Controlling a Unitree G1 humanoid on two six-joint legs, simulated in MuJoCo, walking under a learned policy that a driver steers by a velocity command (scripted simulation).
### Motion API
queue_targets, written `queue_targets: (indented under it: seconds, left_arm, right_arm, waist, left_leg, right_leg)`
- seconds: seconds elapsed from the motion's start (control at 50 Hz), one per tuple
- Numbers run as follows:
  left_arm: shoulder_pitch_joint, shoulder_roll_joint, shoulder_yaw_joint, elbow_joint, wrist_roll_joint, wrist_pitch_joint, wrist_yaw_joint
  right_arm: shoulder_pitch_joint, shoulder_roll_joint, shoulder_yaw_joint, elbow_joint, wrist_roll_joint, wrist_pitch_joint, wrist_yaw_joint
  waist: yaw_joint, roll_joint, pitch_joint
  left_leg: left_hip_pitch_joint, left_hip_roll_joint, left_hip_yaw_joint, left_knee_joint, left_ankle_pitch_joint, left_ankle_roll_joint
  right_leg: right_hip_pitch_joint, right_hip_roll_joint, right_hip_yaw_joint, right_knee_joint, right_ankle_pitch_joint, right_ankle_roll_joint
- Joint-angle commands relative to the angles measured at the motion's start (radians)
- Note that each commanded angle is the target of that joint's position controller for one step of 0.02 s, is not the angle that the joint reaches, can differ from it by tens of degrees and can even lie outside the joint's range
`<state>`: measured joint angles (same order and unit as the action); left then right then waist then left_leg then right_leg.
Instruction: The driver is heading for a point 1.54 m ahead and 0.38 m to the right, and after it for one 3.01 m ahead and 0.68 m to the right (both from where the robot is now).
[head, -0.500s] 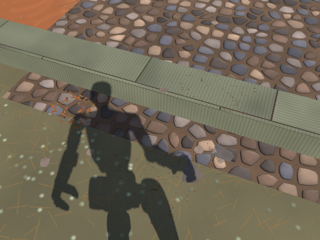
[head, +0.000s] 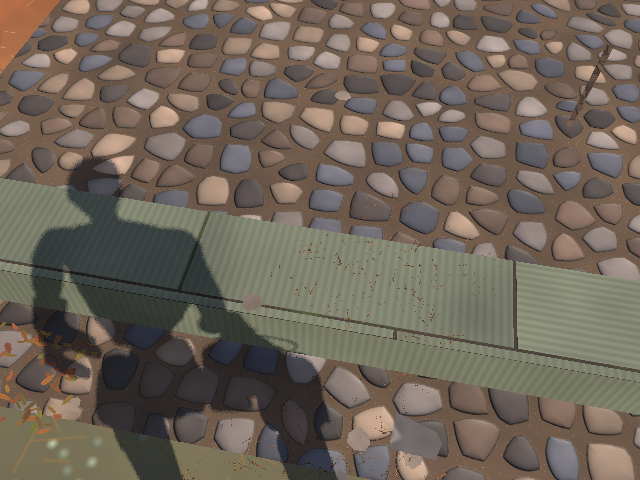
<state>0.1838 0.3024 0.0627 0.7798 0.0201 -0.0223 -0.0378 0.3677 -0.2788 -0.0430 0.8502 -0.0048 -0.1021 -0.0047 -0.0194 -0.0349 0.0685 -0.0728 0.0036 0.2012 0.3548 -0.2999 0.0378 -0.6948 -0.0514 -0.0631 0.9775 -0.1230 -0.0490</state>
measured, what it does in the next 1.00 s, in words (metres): walks ahead, turning right: right foot, then left foot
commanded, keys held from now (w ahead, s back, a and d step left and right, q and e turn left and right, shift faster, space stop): e+shift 0.40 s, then shift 0.18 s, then q+shift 0.32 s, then w+q+shift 0.10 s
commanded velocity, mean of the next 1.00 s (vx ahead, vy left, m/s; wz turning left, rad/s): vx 0.12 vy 0.00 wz -0.33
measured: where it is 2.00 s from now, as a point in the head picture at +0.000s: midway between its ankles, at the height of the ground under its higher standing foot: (316, 283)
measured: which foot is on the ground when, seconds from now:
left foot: down 0.00-0.14, up 0.16-0.68, down 0.70-1.00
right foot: up 0.00-0.12, down 0.14-0.72, up 0.74-1.00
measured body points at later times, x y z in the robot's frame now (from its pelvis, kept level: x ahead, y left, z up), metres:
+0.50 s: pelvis +0.20 +0.01 -0.01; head +0.23 -0.03 +0.44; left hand +0.40 +0.25 -0.11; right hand +0.25 -0.30 -0.12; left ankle +0.35 +0.15 -0.68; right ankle +0.26 -0.05 -0.74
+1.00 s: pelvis +0.26 +0.04 +0.00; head +0.30 +0.05 +0.45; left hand +0.51 +0.26 -0.09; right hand +0.28 -0.27 -0.10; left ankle +0.34 +0.14 -0.74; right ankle +0.21 -0.07 -0.72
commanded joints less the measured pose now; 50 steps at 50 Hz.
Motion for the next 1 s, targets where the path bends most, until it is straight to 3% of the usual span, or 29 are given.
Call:
queue_targets:
  seconds: [0.02, 0.08, 0.12, 0.14, 0.16, 0.18, 0.2, 0.22, 0.24, 0.28, 0.34, 0.4, 0.48, 0.52, 0.54, 0.6, 0.64, 0.68, 0.7, 0.72, 0.74, 0.76, 0.78, 0.82, 0.86, 0.9, 0.92, 0.96, 1.0]
  left_arm:
    - [0.061, -0.041, -0.022, -0.047, 0.004, -0.004, -0.036]
    - [0.171, 0.016, -0.001, -0.029, 0.022, 0.003, -0.038]
    - [0.365, 0.091, 0.034, 0.008, 0.035, 0.001, -0.015]
    - [0.358, 0.135, 0.052, 0.020, 0.027, -0.006, 0.007]
    - [0.260, 0.238, 0.067, -0.014, 0.007, 0.000, 0.016]
    - [0.252, 0.303, 0.088, -0.074, -0.016, 0.003, 0.011]
    - [0.139, 0.255, 0.087, -0.128, -0.022, 0.020, 0.020]
    - [0.090, 0.174, 0.064, -0.134, -0.026, 0.034, 0.028]
    - [0.080, 0.136, 0.050, -0.114, -0.028, 0.038, 0.030]
    - [0.088, 0.123, 0.048, -0.102, -0.027, 0.035, 0.035]
    - [0.096, 0.165, 0.064, -0.099, -0.013, 0.031, 0.033]
    - [0.089, 0.182, 0.075, -0.108, -0.015, 0.050, 0.039]
    - [0.109, 0.159, 0.069, -0.104, -0.009, 0.062, 0.041]
    - [0.121, 0.148, 0.063, -0.098, -0.004, 0.063, 0.040]
    - [0.014, 0.111, 0.049, -0.158, -0.060, 0.050, 0.079]
    - [0.010, 0.117, 0.038, -0.170, -0.023, 0.057, 0.094]
    - [0.016, 0.071, 0.012, -0.164, -0.006, 0.058, 0.085]
    - [0.032, 0.026, -0.017, -0.134, -0.001, 0.052, 0.070]
    - [0.080, 0.054, -0.012, -0.114, 0.002, 0.045, 0.065]
    - [0.116, 0.089, -0.002, -0.112, 0.014, 0.037, 0.066]
    - [0.105, 0.110, 0.009, -0.125, 0.003, 0.031, 0.071]
    - [0.032, 0.136, 0.016, -0.145, 0.009, 0.024, 0.079]
    - [-0.033, 0.137, 0.022, -0.163, 0.001, 0.020, 0.083]
    - [-0.097, 0.122, 0.029, -0.181, -0.012, 0.024, 0.082]
    - [-0.068, 0.087, 0.029, -0.175, -0.024, 0.026, 0.077]
    - [-0.076, 0.048, 0.020, -0.172, -0.029, 0.022, 0.080]
    - [-0.046, 0.054, 0.003, -0.168, 0.010, 0.033, 0.059]
    - [-0.059, 0.034, -0.004, -0.186, 0.009, 0.032, 0.034]
    - [0.065, 0.049, 0.004, -0.152, -0.007, 0.022, 0.051]
  right_arm:
    - [-0.177, -0.076, -0.012, -0.099, 0.013, -0.030, -0.015]
    - [-0.166, -0.145, -0.037, -0.102, 0.030, -0.024, -0.023]
    - [-0.188, -0.156, -0.042, -0.113, 0.034, 0.006, -0.019]
    - [-0.162, -0.113, -0.034, -0.100, 0.026, 0.021, -0.009]
    - [-0.026, -0.024, -0.015, -0.127, -0.006, 0.040, -0.007]
    - [0.085, -0.059, -0.008, -0.167, -0.019, 0.055, -0.013]
    - [0.072, -0.104, -0.005, -0.151, -0.032, 0.063, -0.020]
    - [-0.023, -0.136, -0.014, -0.158, -0.041, 0.069, -0.022]
    - [-0.096, -0.130, -0.014, -0.177, -0.049, 0.077, -0.027]
    - [-0.120, -0.118, -0.010, -0.183, -0.051, 0.114, -0.036]
    - [-0.139, -0.077, 0.001, -0.193, -0.038, 0.133, -0.037]
    - [-0.206, -0.080, -0.002, -0.216, -0.028, 0.142, -0.034]
    - [-0.240, -0.093, -0.010, -0.211, -0.023, 0.144, -0.033]
    - [-0.249, -0.095, -0.010, -0.209, -0.021, 0.140, -0.034]
    - [-0.333, -0.088, -0.023, -0.236, 0.021, 0.095, -0.051]
    - [-0.300, -0.102, -0.022, -0.210, 0.016, 0.053, -0.049]
    - [-0.266, -0.091, -0.015, -0.188, 0.010, 0.046, -0.027]
    - [-0.240, -0.051, -0.001, -0.168, -0.003, 0.040, -0.006]
    - [-0.268, -0.093, -0.006, -0.185, -0.015, 0.040, -0.005]
    - [-0.284, -0.177, -0.021, -0.210, -0.021, 0.043, -0.007]
    - [-0.286, -0.222, -0.033, -0.204, -0.028, 0.048, -0.009]
    - [-0.265, -0.198, -0.034, -0.201, -0.011, 0.052, -0.008]
    - [-0.243, -0.195, -0.037, -0.197, 0.005, 0.059, -0.012]
    - [-0.171, -0.249, -0.063, -0.199, 0.018, 0.066, -0.027]
    - [-0.189, -0.241, -0.072, -0.213, 0.026, 0.071, -0.037]
    - [-0.220, -0.211, -0.076, -0.236, 0.036, 0.093, -0.040]
    - [-0.145, -0.213, -0.085, -0.191, -0.020, 0.129, -0.008]
    - [-0.154, -0.208, -0.097, -0.210, -0.020, 0.158, 0.024]
    - [-0.269, -0.196, -0.102, -0.250, -0.017, 0.161, 0.038]
  waist:
    - [0.086, 0.141, -0.039]
    - [0.132, 0.118, -0.122]
    - [0.221, 0.091, -0.211]
    - [0.213, -0.012, -0.162]
    - [0.063, -0.192, -0.106]
    - [0.053, -0.178, -0.396]
    - [0.038, -0.038, -0.389]
    - [0.033, 0.066, -0.253]
    - [0.017, 0.095, -0.166]
    - [0.012, 0.080, -0.132]
    - [0.016, 0.071, -0.184]
    - [0.040, 0.013, -0.180]
    - [0.074, -0.052, -0.137]
    - [0.086, -0.073, -0.123]
    - [0.075, -0.070, -0.127]
    - [0.077, -0.103, -0.149]
    - [0.074, -0.096, -0.157]
    - [0.046, -0.052, -0.144]
    - [0.064, -0.004, -0.115]
    - [0.100, 0.117, -0.100]
    - [0.112, 0.252, -0.066]
    - [0.074, 0.251, -0.052]
    - [0.045, 0.247, -0.056]
    - [-0.018, 0.221, -0.079]
    - [0.013, 0.143, -0.100]
    - [0.018, 0.147, -0.123]
    - [0.009, 0.146, -0.152]
    - [0.005, 0.217, -0.156]
    - [0.106, 0.234, -0.106]
  left_leg:
    - [-0.155, 0.160, 0.063, -0.061, 0.738, 0.047]
    - [-0.078, 0.214, 0.057, 0.163, 0.958, 0.019]
    - [-0.112, 0.221, 0.030, 0.546, 0.846, -0.009]
    - [-0.232, 0.110, 0.034, 0.827, 0.229, -0.041]
    - [-0.499, -0.045, 0.008, 1.198, -0.402, -0.090]
    - [-0.581, -0.069, -0.229, 1.282, -0.351, -0.110]
    - [-0.588, -0.018, -0.286, 1.237, -0.267, -0.094]
    - [-0.591, 0.013, -0.289, 1.128, -0.207, -0.090]
    - [-0.577, 0.032, -0.293, 1.024, -0.182, -0.089]
    - [-0.474, 0.047, -0.287, 0.876, -0.129, -0.093]
    - [-0.440, 0.030, -0.289, 0.762, -0.080, -0.098]
    - [-0.482, 0.012, -0.314, 0.668, -0.027, -0.099]
    - [-0.508, 0.010, -0.314, 0.581, 0.020, -0.093]
    - [-0.494, 0.005, -0.312, 0.542, 0.008, -0.087]
    - [-0.487, -0.008, -0.373, 0.481, 0.015, -0.103]
    - [-0.379, -0.006, -0.332, 0.361, 0.010, -0.105]
    - [-0.251, 0.011, -0.302, 0.274, 0.030, -0.097]
    - [-0.088, 0.006, -0.291, 0.058, 0.166, -0.071]
    - [-0.072, 0.037, -0.338, 0.023, 0.246, -0.043]
    - [-0.076, 0.137, -0.451, 0.032, 0.432, 0.015]
    - [-0.163, 0.215, -0.567, -0.022, 0.425, 0.124]
    - [-0.197, 0.238, -0.671, -0.058, 0.348, 0.172]
    - [-0.165, 0.236, -0.705, -0.051, 0.325, 0.177]
    - [-0.063, 0.257, -0.794, -0.051, 0.349, 0.216]
    - [-0.043, 0.208, -0.745, -0.021, 0.386, 0.185]
    - [-0.035, 0.132, -0.693, -0.007, 0.363, 0.131]
    - [-0.040, 0.058, -0.647, 0.004, 0.235, 0.120]
    - [-0.149, 0.018, -0.694, -0.061, -0.215, 0.122]
    - [-0.371, -0.029, -0.693, -0.076, -0.315, 0.071]
  right_leg:
    - [0.276, 0.041, -0.065, -0.288, 0.258, -0.015]
    - [0.435, 0.119, -0.112, -0.326, 0.222, -0.068]
    - [0.630, 0.147, -0.061, -0.388, 0.170, -0.129]
    - [0.690, 0.097, 0.026, -0.471, 0.308, -0.156]
    - [0.756, -0.107, 0.346, -0.333, 1.215, -0.244]
    - [0.922, -0.272, 0.687, -0.501, 1.115, -0.421]
    - [0.847, -0.276, 0.757, -0.611, 0.604, -0.422]
    - [0.697, -0.217, 0.699, -0.669, 0.326, -0.370]
    - [0.597, -0.158, 0.639, -0.695, 0.243, -0.316]
    - [0.474, -0.089, 0.528, -0.689, 0.331, -0.233]
    - [0.470, -0.033, 0.489, -0.644, 0.418, -0.158]
    - [0.487, 0.001, 0.545, -0.671, 0.132, -0.105]
    - [0.512, 0.005, 0.575, -0.702, -0.084, -0.087]
    - [0.526, 0.002, 0.588, -0.698, -0.095, -0.094]
    - [0.525, 0.000, 0.624, -0.685, -0.190, -0.116]
    - [0.530, -0.022, 0.606, -0.661, -0.142, -0.136]
    - [0.489, -0.035, 0.582, -0.640, -0.061, -0.146]
    - [0.434, -0.011, 0.521, -0.611, -0.027, -0.118]
    - [0.420, 0.019, 0.484, -0.578, -0.075, -0.082]
    - [0.388, 0.095, 0.391, -0.454, -0.215, -0.039]
    - [0.379, 0.166, 0.254, -0.404, -0.249, 0.013]
    - [0.382, 0.153, 0.216, -0.376, -0.240, 0.049]
    - [0.351, 0.153, 0.190, -0.347, -0.247, 0.065]
    - [0.208, 0.180, 0.194, -0.120, -0.404, 0.101]
    - [0.160, 0.163, 0.221, 0.008, -0.407, 0.120]
    - [0.182, 0.163, 0.199, -0.112, -0.350, 0.131]
    - [0.233, 0.157, 0.132, -0.158, -0.328, 0.111]
    - [0.358, 0.188, 0.095, -0.308, -0.397, 0.088]
    - [0.630, 0.193, 0.077, -0.582, -0.291, 0.048]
